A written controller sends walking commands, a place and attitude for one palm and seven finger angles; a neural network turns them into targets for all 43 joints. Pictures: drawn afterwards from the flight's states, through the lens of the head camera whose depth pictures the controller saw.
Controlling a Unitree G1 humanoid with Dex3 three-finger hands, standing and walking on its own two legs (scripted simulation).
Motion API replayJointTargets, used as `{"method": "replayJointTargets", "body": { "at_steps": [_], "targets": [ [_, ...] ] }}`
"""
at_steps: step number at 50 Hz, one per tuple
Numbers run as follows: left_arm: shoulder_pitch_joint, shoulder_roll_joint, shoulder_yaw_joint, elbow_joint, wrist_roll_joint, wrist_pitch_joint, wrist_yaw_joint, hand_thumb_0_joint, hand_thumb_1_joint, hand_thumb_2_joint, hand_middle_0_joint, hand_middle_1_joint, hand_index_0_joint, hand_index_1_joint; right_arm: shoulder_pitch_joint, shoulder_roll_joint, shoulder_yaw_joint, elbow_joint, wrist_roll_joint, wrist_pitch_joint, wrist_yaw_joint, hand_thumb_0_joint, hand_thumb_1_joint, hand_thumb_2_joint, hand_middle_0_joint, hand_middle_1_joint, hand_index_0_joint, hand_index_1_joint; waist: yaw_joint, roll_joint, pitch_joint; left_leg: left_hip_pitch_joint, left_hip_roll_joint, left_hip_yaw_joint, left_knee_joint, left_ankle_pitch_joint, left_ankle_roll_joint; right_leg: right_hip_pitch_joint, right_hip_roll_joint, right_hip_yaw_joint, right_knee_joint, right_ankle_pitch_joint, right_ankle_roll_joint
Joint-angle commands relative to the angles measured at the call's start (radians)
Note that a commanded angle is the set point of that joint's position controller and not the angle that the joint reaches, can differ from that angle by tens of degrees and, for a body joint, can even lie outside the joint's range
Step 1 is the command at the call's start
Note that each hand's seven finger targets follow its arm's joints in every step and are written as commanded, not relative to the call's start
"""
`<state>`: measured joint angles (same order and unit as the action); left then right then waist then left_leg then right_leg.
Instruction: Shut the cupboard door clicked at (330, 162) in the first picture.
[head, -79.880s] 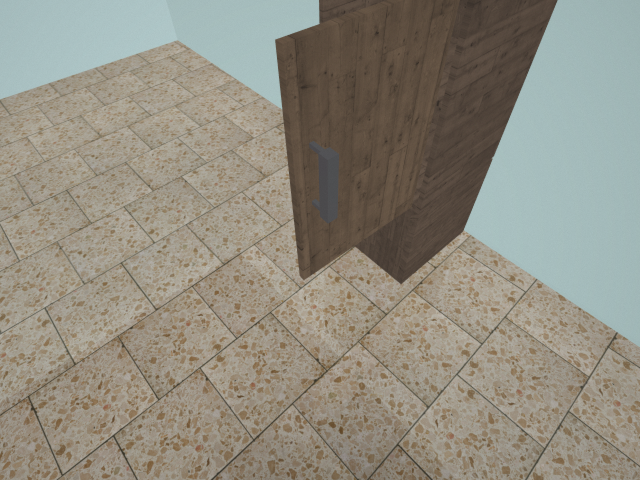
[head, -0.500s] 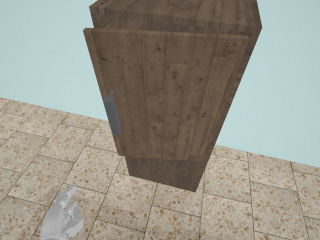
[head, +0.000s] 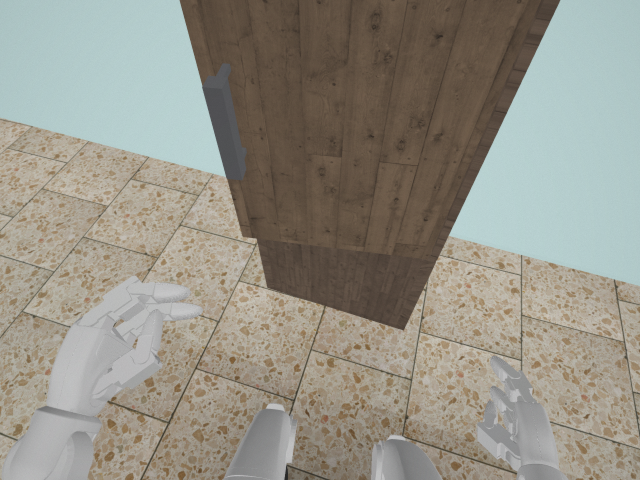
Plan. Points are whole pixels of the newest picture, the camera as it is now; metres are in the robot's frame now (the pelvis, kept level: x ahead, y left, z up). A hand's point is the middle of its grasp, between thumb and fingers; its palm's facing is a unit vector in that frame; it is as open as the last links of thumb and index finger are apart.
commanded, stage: raise the hand and make a fist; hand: left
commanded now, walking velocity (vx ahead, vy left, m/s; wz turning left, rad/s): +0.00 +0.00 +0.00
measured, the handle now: (231, 124) +0.56 +0.20 +0.10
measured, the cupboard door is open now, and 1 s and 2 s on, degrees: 11 11 11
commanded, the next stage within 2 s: bring the fist close to the handle in 1.28 s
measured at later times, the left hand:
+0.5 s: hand (121, 348) +0.23 +0.23 +0.08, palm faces -0.06 -1.00 -0.02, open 3.2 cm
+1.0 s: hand (134, 326) +0.25 +0.22 +0.10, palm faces -0.03 -1.00 -0.04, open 3.1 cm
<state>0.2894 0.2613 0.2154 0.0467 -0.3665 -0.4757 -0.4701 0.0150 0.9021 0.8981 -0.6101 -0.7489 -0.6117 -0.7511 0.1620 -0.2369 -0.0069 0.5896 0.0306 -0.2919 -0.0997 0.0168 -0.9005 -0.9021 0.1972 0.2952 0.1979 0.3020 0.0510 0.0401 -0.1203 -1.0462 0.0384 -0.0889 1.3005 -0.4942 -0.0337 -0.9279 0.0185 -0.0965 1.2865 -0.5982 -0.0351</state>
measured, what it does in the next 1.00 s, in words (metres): stands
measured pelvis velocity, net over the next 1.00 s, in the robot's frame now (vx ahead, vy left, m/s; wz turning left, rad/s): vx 0.02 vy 0.03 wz -0.01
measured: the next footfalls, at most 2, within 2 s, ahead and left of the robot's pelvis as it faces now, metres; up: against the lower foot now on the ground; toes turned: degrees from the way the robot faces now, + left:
none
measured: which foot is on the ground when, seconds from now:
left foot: down 0.00-1.00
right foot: down 0.00-1.00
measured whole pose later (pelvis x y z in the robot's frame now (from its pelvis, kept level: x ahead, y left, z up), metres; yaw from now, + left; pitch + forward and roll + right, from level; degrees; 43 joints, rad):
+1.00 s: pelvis +0.02 +0.03 +0.04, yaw +0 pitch +12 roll -3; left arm 0.38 0.26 0.17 -0.06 -0.29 -0.29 -0.27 0.01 0.90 0.90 -1.30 -1.50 -1.30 -1.50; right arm 0.28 -0.24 0.04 0.49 0.02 -0.17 -0.05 0.02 -0.90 -0.90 0.20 0.30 0.20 0.30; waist 0.00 0.05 -0.13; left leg -0.89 0.02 -0.04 1.13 -0.46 0.01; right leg -0.76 0.00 -0.05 1.08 -0.53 0.02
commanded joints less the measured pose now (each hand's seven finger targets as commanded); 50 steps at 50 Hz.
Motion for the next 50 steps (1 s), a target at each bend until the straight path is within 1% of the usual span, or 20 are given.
{"method": "replayJointTargets", "body": {
  "at_steps": [1,3,6,9,11,13,16,17,21,22,26,28,30,34,36,37,41,42,46,50],
  "targets": [
    [0.100,0.189,0.134,-0.108,0.003,0.203,0.033,0.000,0.900,0.900,-0.787,-0.940,-0.787,-0.940,-0.006,-0.124,-0.068,-0.212,0.024,-0.023,-0.012,0.000,-0.900,-0.900,0.200,0.300,0.200,0.300,0.008,-0.074,-0.231,0.190,-0.042,0.056,-0.231,0.098,0.070,0.196,-0.020,0.192,-0.427,-0.043,0.037],
    [0.133,0.172,0.178,-0.201,-0.008,0.225,0.102,0.000,0.900,0.900,-0.823,-0.980,-0.823,-0.980,-0.019,-0.091,-0.066,-0.235,0.017,-0.005,0.002,0.000,-0.900,-0.900,0.200,0.300,0.200,0.300,0.033,-0.075,-0.277,0.236,-0.041,0.058,-0.265,0.165,0.060,0.237,-0.022,0.152,-0.393,0.092,0.040],
    [0.148,0.136,0.185,-0.273,0.009,0.149,0.218,0.000,0.900,0.900,-0.878,-1.040,-0.878,-1.040,-0.025,-0.069,-0.062,-0.226,0.000,0.002,0.017,0.000,-0.900,-0.900,0.200,0.300,0.200,0.300,0.038,-0.074,-0.256,0.272,-0.033,0.045,-0.294,0.230,0.052,0.220,0.007,0.072,-0.319,0.242,0.025],
    [0.123,0.075,0.085,-0.280,0.048,0.034,0.253,0.000,0.900,0.900,-0.933,-1.100,-0.933,-1.100,0.005,-0.086,-0.055,-0.207,-0.020,0.002,0.036,0.000,-0.900,-0.900,0.200,0.300,0.200,0.300,-0.018,-0.024,-0.194,0.279,-0.030,0.033,-0.291,0.193,0.049,0.105,0.014,0.031,-0.275,0.213,0.017],
    [0.079,0.050,0.003,-0.289,0.070,-0.018,0.229,0.000,0.900,0.900,-0.970,-1.140,-0.970,-1.140,0.023,-0.108,-0.051,-0.202,-0.023,-0.005,0.040,0.000,-0.900,-0.900,0.200,0.300,0.200,0.300,-0.056,0.006,-0.166,0.278,-0.024,0.017,-0.286,0.137,0.054,0.039,0.018,0.025,-0.260,0.158,0.011],
    [0.076,0.047,-0.043,-0.272,0.074,-0.034,0.189,0.000,0.900,0.900,-1.007,-1.180,-1.007,-1.180,0.034,-0.127,-0.049,-0.207,-0.021,-0.013,0.040,0.000,-0.900,-0.900,0.200,0.300,0.200,0.300,-0.071,0.020,-0.166,0.275,-0.022,0.000,-0.303,0.051,0.051,0.012,0.014,0.026,-0.264,0.099,0.009],
    [0.041,0.090,-0.040,-0.313,0.066,-0.013,0.145,0.000,0.900,0.900,-1.062,-1.240,-1.062,-1.240,0.044,-0.147,-0.045,-0.221,-0.010,-0.022,0.032,0.000,-0.900,-0.900,0.200,0.300,0.200,0.300,-0.072,0.043,-0.200,0.295,-0.022,-0.027,-0.334,-0.017,0.053,0.023,0.017,0.029,-0.268,0.083,0.005],
    [0.047,0.118,-0.010,-0.355,0.063,-0.004,0.145,0.000,0.900,0.900,-1.080,-1.260,-1.080,-1.260,0.042,-0.151,-0.050,-0.229,-0.008,-0.023,0.030,0.000,-0.900,-0.900,0.200,0.300,0.200,0.300,-0.054,0.066,-0.253,0.333,-0.020,-0.033,-0.347,-0.010,0.048,0.033,0.015,0.027,-0.264,0.096,0.003],
    [0.101,0.168,0.078,-0.461,0.059,0.038,0.210,0.000,0.900,0.900,-1.153,-1.340,-1.153,-1.340,0.033,-0.137,-0.048,-0.245,-0.011,-0.005,0.032,0.000,-0.900,-0.900,0.200,0.300,0.200,0.300,-0.009,0.115,-0.320,0.425,-0.016,-0.059,-0.390,0.078,0.030,0.082,0.026,0.003,-0.248,0.163,-0.003],
    [0.118,0.139,0.063,-0.481,0.058,0.045,0.228,0.000,0.900,0.900,-1.172,-1.360,-1.172,-1.360,0.028,-0.130,-0.043,-0.252,-0.013,0.003,0.036,0.000,-0.900,-0.900,0.200,0.300,0.200,0.300,-0.007,0.142,-0.307,0.446,-0.016,-0.059,-0.402,0.092,0.022,0.083,0.023,-0.004,-0.249,0.171,-0.004],
    [0.151,0.069,0.014,-0.373,0.075,0.099,0.271,0.000,0.900,0.900,-1.245,-1.440,-1.245,-1.440,0.034,-0.121,-0.036,-0.258,-0.014,0.046,0.042,0.000,-0.900,-0.900,0.200,0.300,0.200,0.300,-0.039,0.057,-0.177,0.375,-0.016,-0.056,-0.419,0.031,0.030,0.087,0.033,-0.015,-0.286,0.155,0.003],
    [0.133,0.043,-0.044,-0.326,0.096,0.124,0.258,0.000,0.900,0.900,-1.282,-1.480,-1.282,-1.480,0.042,-0.129,-0.030,-0.265,-0.010,0.058,0.043,0.000,-0.900,-0.900,0.200,0.300,0.200,0.300,-0.065,0.044,-0.114,0.345,-0.015,-0.048,-0.424,-0.027,0.033,0.069,0.027,-0.014,-0.307,0.128,0.009],
    [0.096,0.046,-0.073,-0.309,0.108,0.137,0.237,0.000,0.900,0.900,-1.300,-1.500,-1.300,-1.500,0.053,-0.139,-0.025,-0.274,-0.009,0.061,0.042,0.000,-0.900,-0.900,0.200,0.300,0.200,0.300,-0.079,0.028,-0.100,0.339,-0.016,-0.052,-0.427,-0.052,0.037,0.067,0.027,-0.009,-0.319,0.117,0.009],
    [0.013,0.102,-0.040,-0.387,0.102,0.113,0.212,0.000,0.900,0.900,-1.300,-1.500,-1.300,-1.500,0.056,-0.142,-0.019,-0.286,-0.012,0.050,0.037,0.000,-0.900,-0.900,0.200,0.300,0.200,0.300,-0.069,0.060,-0.170,0.386,-0.020,-0.047,-0.417,-0.010,0.039,0.100,0.026,0.004,-0.323,0.136,0.002],
    [0.004,0.161,0.028,-0.426,0.093,0.088,0.224,0.000,0.900,0.900,-1.300,-1.500,-1.300,-1.500,0.058,-0.138,-0.016,-0.283,-0.019,0.046,0.035,0.000,-0.900,-0.900,0.200,0.300,0.200,0.300,-0.045,0.100,-0.216,0.408,-0.024,-0.042,-0.407,0.054,0.037,0.128,0.030,0.009,-0.313,0.170,-0.004],
    [0.009,0.152,0.031,-0.452,0.089,0.076,0.230,0.000,0.900,0.900,-1.300,-1.500,-1.300,-1.500,0.055,-0.132,-0.016,-0.285,-0.020,0.044,0.037,0.000,-0.900,-0.900,0.200,0.300,0.200,0.300,-0.040,0.112,-0.247,0.439,-0.022,-0.040,-0.408,0.075,0.034,0.131,0.028,0.006,-0.311,0.179,-0.005],
    [0.061,0.128,0.050,-0.377,0.064,0.072,0.238,0.000,0.900,0.900,-1.300,-1.500,-1.300,-1.500,0.051,-0.126,-0.014,-0.269,-0.021,0.051,0.041,0.000,-0.900,-0.900,0.200,0.300,0.200,0.300,-0.036,0.077,-0.212,0.401,-0.028,-0.022,-0.395,0.112,0.037,0.161,0.033,0.004,-0.326,0.202,-0.004],
    [0.073,0.096,0.018,-0.349,0.066,0.085,0.231,0.000,0.900,0.900,-1.300,-1.500,-1.300,-1.500,0.052,-0.125,-0.013,-0.268,-0.017,0.053,0.043,0.000,-0.900,-0.900,0.200,0.300,0.200,0.300,-0.047,0.071,-0.184,0.393,-0.028,-0.012,-0.396,0.101,0.036,0.154,0.029,0.002,-0.334,0.196,0.000],
    [0.087,0.078,-0.019,-0.263,0.070,0.140,0.194,0.000,0.900,0.900,-1.300,-1.500,-1.300,-1.500,0.061,-0.136,-0.020,-0.267,-0.007,0.060,0.041,0.000,-0.900,-0.900,0.200,0.300,0.200,0.300,-0.059,0.005,-0.137,0.343,-0.033,0.007,-0.388,0.089,0.048,0.171,0.028,0.017,-0.371,0.176,0.007],
    [0.044,0.117,0.017,-0.318,0.050,0.124,0.177,0.000,0.900,0.900,-1.300,-1.500,-1.300,-1.500,0.063,-0.135,-0.028,-0.267,-0.010,0.050,0.034,0.000,-0.900,-0.900,0.200,0.300,0.200,0.300,-0.053,-0.010,-0.207,0.347,-0.041,0.035,-0.341,0.174,0.051,0.211,0.017,0.047,-0.369,0.236,0.011]
  ]
}}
